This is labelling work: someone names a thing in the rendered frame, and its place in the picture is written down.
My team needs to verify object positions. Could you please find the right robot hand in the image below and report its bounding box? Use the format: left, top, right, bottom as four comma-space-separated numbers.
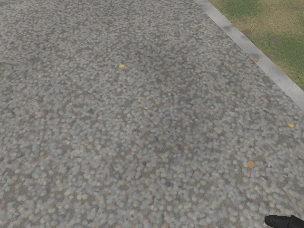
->
264, 215, 304, 228

